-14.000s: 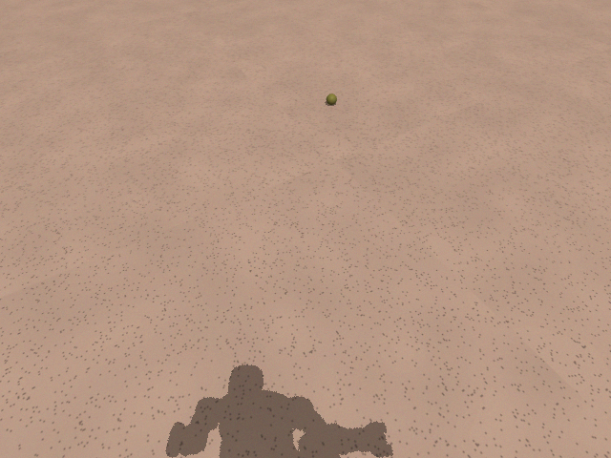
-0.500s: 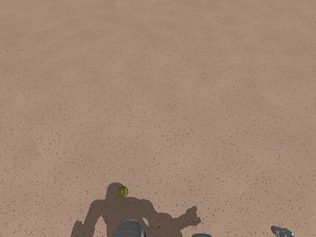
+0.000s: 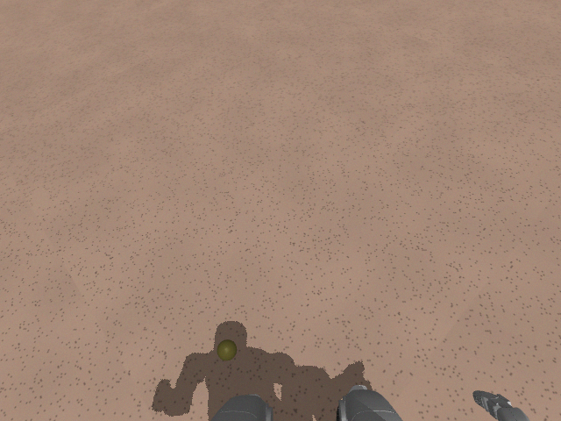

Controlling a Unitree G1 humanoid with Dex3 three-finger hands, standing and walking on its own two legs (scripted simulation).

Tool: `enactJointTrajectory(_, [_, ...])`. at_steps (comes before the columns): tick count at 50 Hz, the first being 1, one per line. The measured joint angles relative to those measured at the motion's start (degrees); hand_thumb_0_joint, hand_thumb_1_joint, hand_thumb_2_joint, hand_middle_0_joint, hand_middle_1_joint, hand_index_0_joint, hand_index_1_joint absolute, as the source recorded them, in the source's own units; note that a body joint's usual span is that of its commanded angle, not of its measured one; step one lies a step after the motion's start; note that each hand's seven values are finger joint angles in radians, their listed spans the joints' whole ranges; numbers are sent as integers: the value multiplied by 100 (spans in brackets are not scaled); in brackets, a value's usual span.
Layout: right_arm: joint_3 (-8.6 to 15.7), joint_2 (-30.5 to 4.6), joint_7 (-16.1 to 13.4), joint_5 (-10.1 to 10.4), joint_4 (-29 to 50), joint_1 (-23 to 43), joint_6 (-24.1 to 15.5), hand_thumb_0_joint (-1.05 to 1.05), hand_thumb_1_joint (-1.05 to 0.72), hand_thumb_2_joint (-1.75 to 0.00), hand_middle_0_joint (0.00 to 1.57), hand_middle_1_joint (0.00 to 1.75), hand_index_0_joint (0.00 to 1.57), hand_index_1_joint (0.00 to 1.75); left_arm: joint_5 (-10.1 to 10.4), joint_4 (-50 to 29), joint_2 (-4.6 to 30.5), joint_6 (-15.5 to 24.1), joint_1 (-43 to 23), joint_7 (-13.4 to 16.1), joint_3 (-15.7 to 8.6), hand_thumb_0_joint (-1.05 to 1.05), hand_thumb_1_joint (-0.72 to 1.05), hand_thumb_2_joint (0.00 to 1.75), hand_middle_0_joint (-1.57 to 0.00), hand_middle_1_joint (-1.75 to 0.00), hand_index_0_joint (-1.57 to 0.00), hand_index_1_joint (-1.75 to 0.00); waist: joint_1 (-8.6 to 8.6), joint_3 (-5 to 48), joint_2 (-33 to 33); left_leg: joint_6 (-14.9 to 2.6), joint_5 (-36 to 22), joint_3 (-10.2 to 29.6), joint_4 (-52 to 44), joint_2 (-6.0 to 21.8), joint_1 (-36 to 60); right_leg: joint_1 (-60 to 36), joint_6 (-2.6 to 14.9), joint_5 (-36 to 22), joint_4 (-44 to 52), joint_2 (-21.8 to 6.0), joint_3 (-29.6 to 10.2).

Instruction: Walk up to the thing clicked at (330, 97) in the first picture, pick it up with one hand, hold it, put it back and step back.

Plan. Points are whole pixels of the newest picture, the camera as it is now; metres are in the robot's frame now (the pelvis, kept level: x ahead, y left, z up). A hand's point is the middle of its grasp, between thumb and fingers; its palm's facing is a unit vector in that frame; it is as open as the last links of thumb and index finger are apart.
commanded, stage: walk up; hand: left
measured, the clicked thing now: (226, 350) +0.38 +0.27 -0.71
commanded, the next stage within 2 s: none
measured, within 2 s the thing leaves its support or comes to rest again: neither
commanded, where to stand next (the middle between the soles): +0.00 +0.02 m, yaw +2 degrees
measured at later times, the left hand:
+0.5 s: hand out of the picture +0.08 +0.26 -0.13, palm faces +0.00 -0.94 -0.33, open 7.4 cm
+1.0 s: hand out of the picture +0.13 +0.26 -0.13, palm faces +0.01 -0.95 -0.33, open 7.4 cm
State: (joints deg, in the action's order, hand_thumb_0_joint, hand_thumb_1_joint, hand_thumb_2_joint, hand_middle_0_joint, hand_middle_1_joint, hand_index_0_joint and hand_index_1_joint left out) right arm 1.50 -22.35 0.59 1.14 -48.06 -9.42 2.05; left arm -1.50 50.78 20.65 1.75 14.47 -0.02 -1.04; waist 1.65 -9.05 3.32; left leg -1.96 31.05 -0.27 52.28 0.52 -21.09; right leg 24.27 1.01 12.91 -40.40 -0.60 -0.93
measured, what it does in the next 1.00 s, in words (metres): stands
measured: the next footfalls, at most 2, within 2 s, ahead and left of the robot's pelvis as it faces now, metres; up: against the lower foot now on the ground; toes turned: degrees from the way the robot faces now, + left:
right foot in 2.00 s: -0.01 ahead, -0.13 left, +0.00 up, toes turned -4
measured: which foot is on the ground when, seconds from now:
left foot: down 0.00-1.00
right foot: down 0.00-1.00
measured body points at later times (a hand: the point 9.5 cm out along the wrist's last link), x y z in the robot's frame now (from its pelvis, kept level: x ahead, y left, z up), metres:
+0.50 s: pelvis +0.01 +0.01 +0.02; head +0.01 +0.01 +0.47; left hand +0.08 +0.31 -0.11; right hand +0.06 -0.30 -0.11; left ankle -0.02 +0.14 -0.71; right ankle +0.10 -0.11 -0.71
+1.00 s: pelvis +0.04 +0.01 +0.03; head +0.05 +0.01 +0.48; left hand +0.13 +0.31 -0.10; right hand +0.12 -0.29 -0.10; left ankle -0.02 +0.14 -0.71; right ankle +0.10 -0.11 -0.71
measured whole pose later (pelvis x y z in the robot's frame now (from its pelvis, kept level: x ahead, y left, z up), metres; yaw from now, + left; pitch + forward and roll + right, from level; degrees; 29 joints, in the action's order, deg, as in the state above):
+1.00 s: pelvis +0.04 +0.01 +0.03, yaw +1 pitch -3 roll +0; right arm 0.3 -20.4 0.2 -0.4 -62.7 -6.6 -0.6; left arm -0.1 64.3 19.2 1.2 4.1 -0.5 -0.6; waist 0.1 -3.3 -0.1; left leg 0.8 17.3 0.1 22.5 0.6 -2.7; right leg 13.7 -0.8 8.1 -24.3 -0.8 -1.4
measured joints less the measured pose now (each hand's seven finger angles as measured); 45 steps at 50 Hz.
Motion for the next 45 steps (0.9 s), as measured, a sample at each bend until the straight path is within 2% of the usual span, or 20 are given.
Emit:
enactJointTrajectory(4, [-38,6,32,-51,-305,-167,-55,1,-90,-90,20,30,21,30,-42,-47,-9,-15,-248,-5,1,1,90,90,-20,-30,-20,-30,-55,159,-49,71,-97,58,-905,-5,454,143,-32,-132,128,-53,30])
enactJointTrajectory(6, [-50,95,14,-109,-537,-226,-106,1,-90,-90,20,29,21,30,-8,-14,37,-63,-376,-12,-23,1,90,90,-20,-30,-20,-30,-48,134,-316,177,-904,-58,-1401,-152,705,102,-90,-147,110,-193,-106])
enactJointTrajectory(8, [-80,135,16,-180,-698,-377,-149,1,-90,-90,20,30,21,30,51,95,25,-114,-391,-21,-29,1,90,90,-20,-30,-20,-30,-79,276,-459,213,-1079,-122,-1625,-205,860,0,-113,-106,215,-218,-201])
enactJointTrajectory(10, [-96,112,36,-204,-839,-512,-150,1,-90,-90,20,30,21,30,60,256,1,-138,-403,-51,-16,1,90,90,-20,-30,-20,-30,-160,445,-397,182,-1040,-49,-1653,-86,912,-138,-69,242,334,-83,-143])
enactJointTrajectory(11, [-108,113,40,-220,-905,-544,-147,1,-90,-90,20,30,21,30,61,313,19,-134,-405,-71,-23,1,90,90,-20,-30,-20,-30,-173,489,-406,185,-1032,-41,-1674,-37,954,-213,-55,241,425,-35,-129])
enactJointTrajectory(15, [-144,128,44,-215,-1069,-566,-224,1,-90,-90,20,30,21,30,98,538,106,-75,-455,-90,-60,1,90,90,-20,-30,-20,-30,-191,520,-557,266,-1062,-52,-1771,12,1120,-477,-98,-500,834,0,-127])
enactJointTrajectory(21, [-111,61,36,-217,-1179,-467,-219,1,-90,-90,20,30,21,30,100,884,13,-108,-480,-130,-9,1,90,90,-20,-30,-20,-30,-169,646,-453,245,-1106,-17,-2006,78,1250,-627,-89,-331,1055,66,-90])
enactJointTrajectory(25, [-114,45,25,-198,-1209,-339,-259,1,-90,-90,20,30,21,30,100,1047,-16,-89,-479,-142,3,1,90,90,-20,-30,-20,-30,-126,612,-388,279,-1168,1,-2182,61,1327,-697,-116,-547,1218,50,-89])
enactJointTrajectory(35, [-117,75,-11,-132,-1252,63,-297,1,-90,-90,20,30,21,30,112,1328,-104,-47,-604,-89,38,1,90,90,-20,-30,-20,-30,-87,539,-186,297,-1237,45,-2542,64,1501,-816,-137,-474,1405,39,-39])
enactJointTrajectory(45, [-132,170,-31,-139,-1406,256,-277,1,-90,-90,20,30,21,30,142,1335,-142,-45,-931,-51,41,1,90,90,-20,-30,-20,-30,-113,567,-281,280,-1320,49,-2839,19,1729,-974,-168,-454,1525,-10,-38])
